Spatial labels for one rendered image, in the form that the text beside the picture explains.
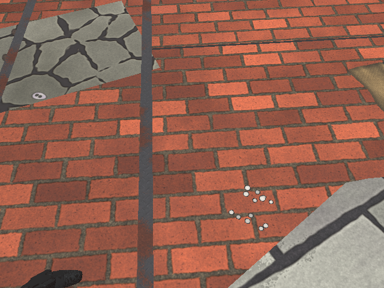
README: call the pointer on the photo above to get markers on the left robot hand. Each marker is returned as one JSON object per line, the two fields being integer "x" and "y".
{"x": 55, "y": 279}

